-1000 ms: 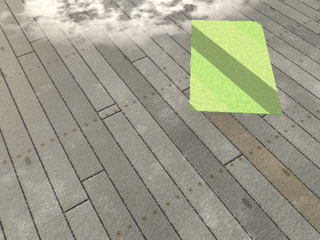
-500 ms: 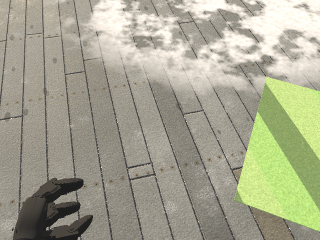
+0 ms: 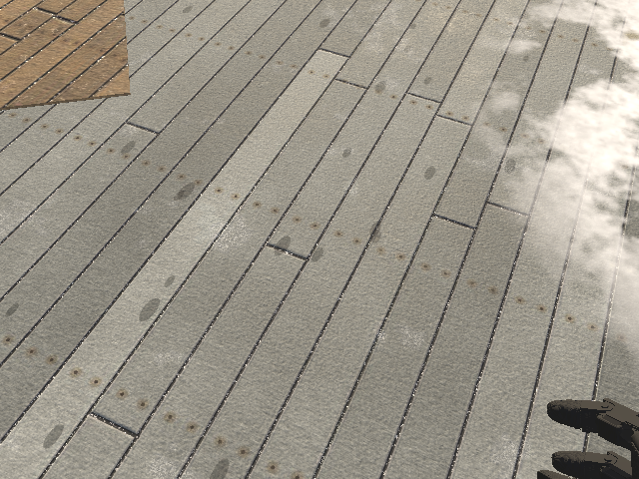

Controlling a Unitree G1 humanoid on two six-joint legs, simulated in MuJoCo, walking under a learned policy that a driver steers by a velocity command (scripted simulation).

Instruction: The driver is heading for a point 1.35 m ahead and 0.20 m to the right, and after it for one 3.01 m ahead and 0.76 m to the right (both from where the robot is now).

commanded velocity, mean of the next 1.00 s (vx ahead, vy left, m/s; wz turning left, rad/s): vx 1.00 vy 0.00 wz -0.13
